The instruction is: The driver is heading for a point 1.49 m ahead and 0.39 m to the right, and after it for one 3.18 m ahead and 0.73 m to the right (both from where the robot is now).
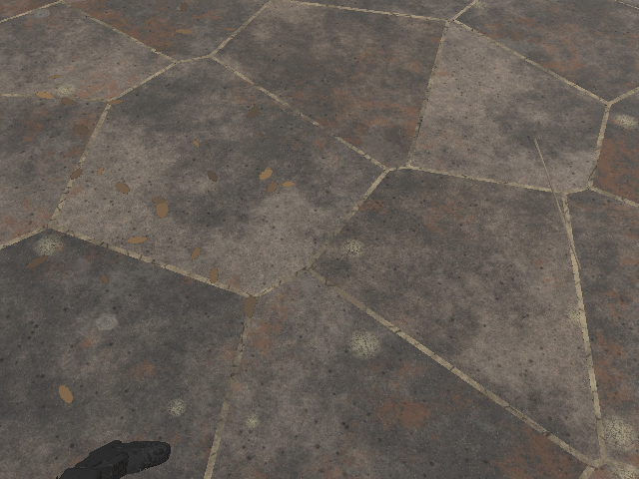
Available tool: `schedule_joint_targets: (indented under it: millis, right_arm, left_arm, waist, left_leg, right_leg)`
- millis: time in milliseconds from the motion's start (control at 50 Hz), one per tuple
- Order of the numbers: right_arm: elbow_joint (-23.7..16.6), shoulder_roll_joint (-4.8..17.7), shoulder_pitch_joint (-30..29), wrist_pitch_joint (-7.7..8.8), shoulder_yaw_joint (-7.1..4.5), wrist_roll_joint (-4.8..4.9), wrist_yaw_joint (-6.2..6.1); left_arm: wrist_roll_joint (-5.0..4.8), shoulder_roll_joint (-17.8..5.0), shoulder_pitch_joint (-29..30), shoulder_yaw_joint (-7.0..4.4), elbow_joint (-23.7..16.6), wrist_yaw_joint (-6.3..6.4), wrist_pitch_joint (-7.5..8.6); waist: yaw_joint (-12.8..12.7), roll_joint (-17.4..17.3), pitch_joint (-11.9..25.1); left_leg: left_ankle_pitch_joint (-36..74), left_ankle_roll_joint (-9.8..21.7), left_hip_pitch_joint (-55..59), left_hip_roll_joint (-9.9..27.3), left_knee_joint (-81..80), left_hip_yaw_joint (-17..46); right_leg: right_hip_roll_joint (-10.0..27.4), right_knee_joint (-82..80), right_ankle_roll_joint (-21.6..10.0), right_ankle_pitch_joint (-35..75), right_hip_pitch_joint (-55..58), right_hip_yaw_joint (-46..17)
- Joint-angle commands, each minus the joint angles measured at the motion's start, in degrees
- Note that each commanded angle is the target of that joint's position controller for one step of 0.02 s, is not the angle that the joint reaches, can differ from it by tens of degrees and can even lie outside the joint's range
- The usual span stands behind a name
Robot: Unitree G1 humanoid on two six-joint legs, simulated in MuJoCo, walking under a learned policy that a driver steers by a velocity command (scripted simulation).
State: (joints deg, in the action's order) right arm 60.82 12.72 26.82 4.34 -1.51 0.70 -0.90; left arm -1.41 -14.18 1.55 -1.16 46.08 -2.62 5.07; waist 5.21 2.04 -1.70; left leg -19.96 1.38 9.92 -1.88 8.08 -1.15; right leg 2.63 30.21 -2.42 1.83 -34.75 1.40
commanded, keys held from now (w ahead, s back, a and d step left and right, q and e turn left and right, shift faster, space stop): w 0.62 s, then w+e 0.38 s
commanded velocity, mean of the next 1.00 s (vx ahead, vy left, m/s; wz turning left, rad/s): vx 0.49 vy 0.00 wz -0.12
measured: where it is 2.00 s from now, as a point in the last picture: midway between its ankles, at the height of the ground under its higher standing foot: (328, 292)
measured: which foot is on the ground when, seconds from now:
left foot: down 0.00-0.08, up 0.10-0.56, down 0.58-1.00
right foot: up 0.00-0.04, down 0.06-0.60, up 0.62-1.00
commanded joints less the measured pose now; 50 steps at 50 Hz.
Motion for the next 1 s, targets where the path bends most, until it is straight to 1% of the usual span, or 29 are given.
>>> schedule_joint_targets:
  millis: [20, 40, 60, 80, 100, 120, 140, 160, 200, 220, 260, 340, 400, 460, 500, 540, 560, 580, 600, 620, 640, 660, 680, 700, 740, 780, 820, 920, 1000]
  right_arm:
    - [-2.4, 11.5, -0.8, -0.59, -2.58, -0.26, -0.38]
    - [-2.9, 11.1, -1.7, -1.2, -2.46, -0.71, -0.33]
    - [-4.0, 10.0, -1.9, -1.33, -1.79, -1.27, -0.23]
    - [-4.8, 1.7, 6.2, -0.12, 0.51, -1.35, 0.78]
    - [-3.4, 3.2, 5.2, 1.72, 0.36, -0.09, 1.2]
    - [-6.0, 8.8, -1.8, 2.89, -1.2, 1.72, 1.44]
    - [-7.4, 9.8, -6.5, 3.41, -1.38, 2.18, 1.12]
    - [-7.7, 9.4, -8.5, 3.24, -1.71, 1.58, 0.58]
    - [-7.3, 6.8, -6.1, 1.67, -1.84, 0.54, 0.16]
    - [-7.3, 5.4, -5.4, 1.0, -1.68, 0.38, 0.09]
    - [-8.8, 5.5, -8.0, 0.23, -1.8, -0.01, -0.11]
    - [-12.5, 5.7, -17.8, 0.72, -1.71, -0.62, 0.25]
    - [-14.4, 4.8, -24.6, 1.25, -1.08, -0.16, 1.0]
    - [-16.3, 5.4, -29.1, 1.48, -0.87, 0.34, 1.95]
    - [-17.5, 6.4, -30.3, 1.75, -1.06, 0.38, 2.66]
    - [-17.4, 8.1, -27.6, 1.97, -1.72, 0.44, 3.04]
    - [-16.2, 9.6, -22.7, 2.04, -2.58, 0.39, 2.98]
    - [-13.2, 12.4, -13.0, 2.0, -4.08, 0.3, 2.57]
    - [-11.2, 17.0, -2.5, 1.73, -5.28, -0.37, 2.01]
    - [-9.9, 19.5, -0.6, 1.4, -5.72, -0.51, 2.49]
    - [-10.9, 13.0, -2.3, 1.6, -4.01, -0.21, 2.55]
    - [-12.0, 10.8, -7.2, 1.88, -3.33, -0.38, 2.27]
    - [-12.8, 9.7, -11.7, 2.11, -2.91, -0.68, 2.23]
    - [-13.0, 8.1, -14.2, 2.35, -2.55, -0.94, 2.28]
    - [-12.4, 6.7, -15.4, 2.83, -2.23, -1.65, 2.37]
    - [-11.4, 7.7, -14.7, 3.21, -2.57, -1.7, 2.1]
    - [-10.6, 8.8, -13.7, 3.22, -2.96, -1.94, 1.45]
    - [-10.1, 10.0, -12.6, 2.57, -3.1, -1.57, 0.12]
    - [-8.3, 10.9, -8.0, 1.13, -3.54, -0.78, -0.37]
  left_arm:
    - [-0.03, -7.5, -0.9, -2.38, -3.3, -0.33, 1.06]
    - [-0.19, -9.8, -10.0, -3.73, -0.6, 0.05, 0.88]
    - [0.04, -12.4, -20.8, -4.79, 2.1, 0.65, 0.56]
    - [1.34, -18.1, -28.2, -6.21, 4.0, 0.86, 0.23]
    - [1.13, -13.3, -27.7, -4.74, 4.5, 0.73, 0.05]
    - [0.69, -10.5, -21.7, -3.78, 3.9, 0.79, 0.3]
    - [0.79, -8.6, -16.1, -3.18, 2.6, 0.83, 0.55]
    - [1.25, -6.8, -12.6, -2.63, 2.3, 0.53, 0.88]
    - [1.98, -4.9, -10.5, -2.08, 2.7, 0.09, 1.38]
    - [1.74, -5.1, -11.0, -2.12, 3.3, 0.02, 1.54]
    - [1.62, -6.7, -13.0, -2.43, 4.5, 0.49, 1.81]
    - [1.34, -8.7, -16.9, -2.84, 5.9, 2.07, 1.24]
    - [0.71, -9.8, -20.5, -3.02, 7.2, 2.53, 0.9]
    - [0.22, -10.0, -23.9, -3.19, 8.9, 2.66, 0.06]
    - [0.16, -10.4, -24.6, -3.5, 9.5, 2.84, -0.71]
    - [0.22, -11.2, -23.5, -3.85, 9.4, 3.0, -1.4]
    - [0.33, -11.4, -22.2, -3.85, 9.0, 3.02, -1.76]
    - [0.78, -9.9, -22.2, -3.25, 8.6, 3.05, -2.06]
    - [2.1, -7.5, -23.4, -2.06, 7.0, 3.17, -1.97]
    - [1.47, 0.2, -30.6, -0.03, 7.2, 2.36, -0.58]
    - [-0.29, -6.9, -26.5, -1.49, 7.8, 2.21, 0.66]
    - [-1.84, -9.6, -21.2, -2.34, 6.2, 2.14, 1.42]
    - [-1.73, -9.3, -18.8, -2.38, 6.0, 2.6, 1.47]
    - [-0.88, -8.6, -17.8, -2.77, 6.0, 2.93, 1.04]
    - [-0.66, -6.3, -20.1, -2.9, 6.7, 2.87, -0.59]
    - [-0.68, -4.7, -19.7, -2.86, 6.3, 2.86, -1.77]
    - [-0.36, -4.6, -17.0, -3.05, 4.9, 2.9, -2.23]
    - [0.38, -3.4, -9.0, -2.63, 1.7, 1.61, -1.61]
    - [0.41, -2.4, -1.9, -1.95, -2.3, 0.22, -1.56]
  waist:
    - [-6.5, -8.6, -0.1]
    - [-11.1, -8.8, 5.6]
    - [-15.4, -7.2, 12.9]
    - [-12.2, 8.0, 23.6]
    - [-12.7, 10.0, 26.6]
    - [-11.7, 7.7, 14.9]
    - [-9.9, 2.8, 8.6]
    - [-7.9, -0.7, 4.3]
    - [-4.3, 1.7, 2.7]
    - [-3.7, 1.8, 2.1]
    - [-3.4, 1.5, 0.0]
    - [-5.8, 0.3, -1.9]
    - [-8.3, 0.1, -2.5]
    - [-9.5, 0.1, -3.5]
    - [-8.9, 0.4, -3.3]
    - [-6.6, 1.6, -1.2]
    - [-3.6, 2.0, 1.9]
    - [0.5, 1.2, 8.0]
    - [3.2, -6.2, 17.2]
    - [-1.3, -21.4, 23.0]
    - [1.1, -13.3, 19.5]
    - [0.5, -10.5, 11.5]
    - [-1.5, -5.7, 7.8]
    - [-2.8, -4.9, 4.6]
    - [-5.2, -6.8, 3.5]
    - [-5.9, -6.2, 1.7]
    - [-5.6, -5.1, 0.2]
    - [-3.5, -4.5, -1.9]
    - [-0.9, -3.4, -4.0]
  left_leg:
    - [49.9, 6.5, -1.6, 16.4, 9.1, 4.2]
    - [57.7, 5.3, -3.4, 14.2, 19.8, 2.5]
    - [49.0, 3.8, -14.5, 12.0, 34.5, 1.7]
    - [17.8, -0.4, -38.9, 1.3, 59.3, 0.3]
    - [-11.3, 0.1, -46.0, -1.7, 68.9, 8.9]
    - [-9.0, 1.4, -51.5, 2.2, 72.2, 8.8]
    - [-3.3, 2.0, -50.6, 5.5, 70.0, 7.0]
    - [0.7, 1.9, -48.1, 7.8, 66.0, 5.8]
    - [4.3, 1.5, -41.2, 10.3, 61.1, 6.0]
    - [4.6, 1.1, -40.4, 10.6, 59.5, 5.5]
    - [7.4, -0.1, -43.0, 11.3, 55.1, 4.7]
    - [20.9, -1.6, -47.3, 10.8, 38.5, 3.6]
    - [27.4, -1.7, -44.1, 8.3, 28.3, 1.2]
    - [26.1, -0.9, -45.9, 7.5, 23.5, 1.8]
    - [22.0, 0.5, -46.6, 7.0, 21.5, 2.4]
    - [17.2, 2.1, -41.7, 5.5, 20.4, 1.3]
    - [16.1, 3.3, -34.4, 3.6, 19.4, -0.5]
    - [16.8, 5.1, -21.0, 3.0, 19.6, -0.9]
    - [17.3, 8.9, -3.5, 14.2, 21.2, 12.3]
    - [4.2, 17.9, 13.1, 24.8, 13.0, 39.8]
    - [-1.6, 15.3, 10.8, 23.6, 9.5, 40.4]
    - [2.0, 12.6, 3.2, 22.3, 8.6, 31.0]
    - [8.7, 11.3, -4.7, 20.4, 7.0, 24.1]
    - [12.8, 10.4, -10.5, 18.4, 5.0, 18.8]
    - [16.3, 9.4, -16.2, 16.2, 1.7, 12.3]
    - [20.4, 9.9, -18.3, 16.0, -0.2, 7.6]
    - [23.1, 9.9, -17.7, 15.9, -1.3, 4.1]
    - [24.7, 7.9, -16.0, 14.1, -2.8, -4.7]
    - [28.9, 7.6, -7.5, 16.8, -0.3, -7.5]
  right_leg:
    - [-2.9, -0.3, -2.9, -4.8, 8.1, 1.6]
    - [-4.8, -0.6, -4.5, -5.1, 19.6, 3.1]
    - [0.7, 1.7, -7.3, -5.1, 37.7, -2.9]
    - [16.8, -1.8, -17.7, -17.3, 61.7, -31.2]
    - [20.1, -12.9, -18.9, -23.4, 61.9, -46.8]
    - [17.8, -14.5, -15.1, -24.2, 52.6, -38.2]
    - [15.8, -16.0, -13.3, -19.3, 42.2, -29.4]
    - [13.4, -17.9, -12.0, -13.1, 33.4, -22.9]
    - [9.9, -21.3, -10.8, -8.7, 24.6, -15.8]
    - [9.3, -22.5, -11.3, -7.1, 22.5, -13.8]
    - [9.1, -24.4, -12.2, -4.7, 20.6, -11.0]
    - [7.6, -25.3, -10.8, -1.8, 23.2, -6.9]
    - [6.9, -25.3, -9.5, -2.4, 24.9, -4.6]
    - [9.5, -23.1, -9.3, -2.0, 31.9, -5.2]
    - [11.7, -20.3, -8.5, 0.7, 36.9, -6.0]
    - [12.5, -15.9, -7.3, 9.2, 39.6, -6.1]
    - [11.1, -9.7, -6.3, 18.5, 39.4, -4.7]
    - [7.9, 1.7, -4.8, 21.8, 35.5, -2.4]
    - [3.8, 20.7, -2.8, 5.5, 23.5, 0.5]
    - [-7.0, 38.2, 0.4, -32.7, 1.1, -1.9]
    - [-4.1, 44.4, -0.8, -35.1, -5.3, -9.6]
    - [-1.5, 44.6, -1.8, -29.7, -8.0, -9.1]
    - [1.6, 42.2, -1.5, -24.1, -5.6, -7.8]
    - [3.3, 38.8, -1.0, -20.6, -3.7, -7.7]
    - [5.0, 36.0, -0.5, -17.1, 1.7, -8.1]
    - [5.2, 34.2, 0.2, -14.7, 0.3, -8.2]
    - [5.0, 30.3, 1.0, -9.9, -3.6, -9.1]
    - [3.9, 14.2, 1.4, 3.1, -3.6, -4.8]
    - [3.2, 7.6, 0.1, 1.7, -7.0, -1.5]
Keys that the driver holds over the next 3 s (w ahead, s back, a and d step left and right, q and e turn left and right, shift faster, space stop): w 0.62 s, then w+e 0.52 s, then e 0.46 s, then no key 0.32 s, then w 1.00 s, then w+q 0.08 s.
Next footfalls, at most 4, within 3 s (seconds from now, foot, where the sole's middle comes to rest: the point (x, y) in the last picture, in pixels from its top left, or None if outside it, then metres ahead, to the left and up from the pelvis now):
0.06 right None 0.23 -0.12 -0.77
0.58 left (244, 448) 0.53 0.12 -0.77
1.14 right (351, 322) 0.81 -0.14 -0.77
1.64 left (300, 249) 1.04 -0.03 -0.77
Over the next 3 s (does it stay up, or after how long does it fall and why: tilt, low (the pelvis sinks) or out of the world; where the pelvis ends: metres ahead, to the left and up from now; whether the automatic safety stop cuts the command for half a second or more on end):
stays up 1.21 -0.33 0.01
